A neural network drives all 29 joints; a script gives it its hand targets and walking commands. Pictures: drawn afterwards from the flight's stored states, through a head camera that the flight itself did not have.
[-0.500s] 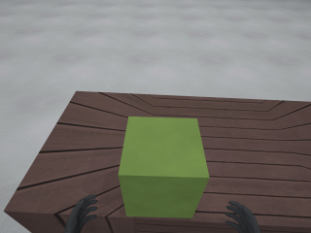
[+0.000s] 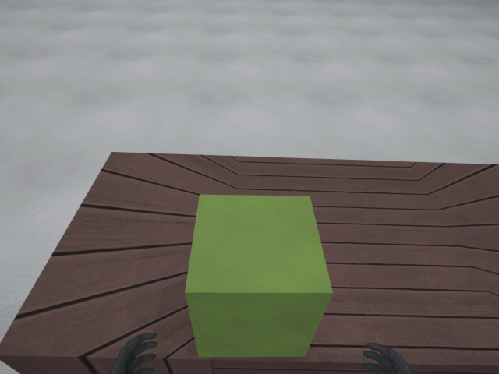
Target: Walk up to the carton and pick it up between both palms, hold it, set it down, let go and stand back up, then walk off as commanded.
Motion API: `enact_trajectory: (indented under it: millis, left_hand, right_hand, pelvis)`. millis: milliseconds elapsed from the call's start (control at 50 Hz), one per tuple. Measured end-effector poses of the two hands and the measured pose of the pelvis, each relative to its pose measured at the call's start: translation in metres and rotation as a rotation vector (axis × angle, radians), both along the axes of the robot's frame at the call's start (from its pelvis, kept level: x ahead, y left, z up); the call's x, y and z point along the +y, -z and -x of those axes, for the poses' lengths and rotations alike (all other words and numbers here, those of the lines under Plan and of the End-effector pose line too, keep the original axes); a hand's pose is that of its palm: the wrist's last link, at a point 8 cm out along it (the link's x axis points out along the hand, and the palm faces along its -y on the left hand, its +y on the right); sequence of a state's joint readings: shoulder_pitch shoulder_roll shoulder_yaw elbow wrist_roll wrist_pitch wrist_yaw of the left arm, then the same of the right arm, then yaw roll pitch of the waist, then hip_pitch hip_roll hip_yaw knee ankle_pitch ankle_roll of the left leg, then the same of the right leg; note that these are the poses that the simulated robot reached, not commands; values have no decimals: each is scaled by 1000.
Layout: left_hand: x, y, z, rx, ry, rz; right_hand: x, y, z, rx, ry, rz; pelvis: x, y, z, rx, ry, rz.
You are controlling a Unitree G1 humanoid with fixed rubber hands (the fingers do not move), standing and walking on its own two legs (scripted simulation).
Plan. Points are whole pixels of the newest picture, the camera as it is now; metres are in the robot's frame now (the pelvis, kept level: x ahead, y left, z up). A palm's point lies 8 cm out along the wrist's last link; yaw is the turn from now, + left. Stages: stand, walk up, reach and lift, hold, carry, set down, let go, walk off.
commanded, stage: set down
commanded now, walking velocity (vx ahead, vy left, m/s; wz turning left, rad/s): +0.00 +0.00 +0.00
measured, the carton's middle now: (253, 277) +0.34 +0.03 -0.05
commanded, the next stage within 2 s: let go in 1.08 s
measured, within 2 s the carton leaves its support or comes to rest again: neither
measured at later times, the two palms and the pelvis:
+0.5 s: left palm out of the picture +0.14 +0.22 -0.07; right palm out of the picture +0.14 -0.21 -0.06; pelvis -0.01 +0.00 +0.00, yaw -1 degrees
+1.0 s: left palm out of the picture +0.14 +0.23 -0.08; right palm out of the picture +0.14 -0.22 -0.07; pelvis -0.01 -0.01 +0.00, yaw -1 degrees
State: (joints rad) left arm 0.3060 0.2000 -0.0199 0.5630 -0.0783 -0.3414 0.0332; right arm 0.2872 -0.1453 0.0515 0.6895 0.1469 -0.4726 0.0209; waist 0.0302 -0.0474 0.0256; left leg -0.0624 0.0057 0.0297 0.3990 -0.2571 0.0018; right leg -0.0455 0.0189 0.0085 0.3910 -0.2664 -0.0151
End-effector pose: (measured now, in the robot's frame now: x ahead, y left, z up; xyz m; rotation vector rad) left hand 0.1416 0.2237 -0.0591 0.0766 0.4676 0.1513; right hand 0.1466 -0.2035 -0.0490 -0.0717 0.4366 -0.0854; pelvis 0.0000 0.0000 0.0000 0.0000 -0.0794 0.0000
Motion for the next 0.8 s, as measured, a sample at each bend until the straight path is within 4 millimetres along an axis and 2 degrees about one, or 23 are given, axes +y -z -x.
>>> enact_trajectory:
  millis: [160,300,540,600,800]
  left_hand:
    - [5,-3,-1,22,-2,-12]
    - [2,7,2,112,4,-5]
    - [0,14,2,206,-2,-25]
    - [1,10,0,197,-8,-28]
    - [8,15,1,265,4,-52]
  right_hand:
    - [3,1,-1,22,-1,-1]
    - [-5,7,1,83,10,30]
    - [-10,16,3,175,-5,38]
    - [-12,13,0,166,-1,38]
    - [-18,17,3,198,-5,66]
  pelvis:
    - [3,-1,0,0,1,1]
    - [5,-2,4,-10,10,0]
    - [2,-3,8,4,16,-2]
    - [0,-3,8,12,16,-3]
    - [-4,-3,6,3,13,-3]
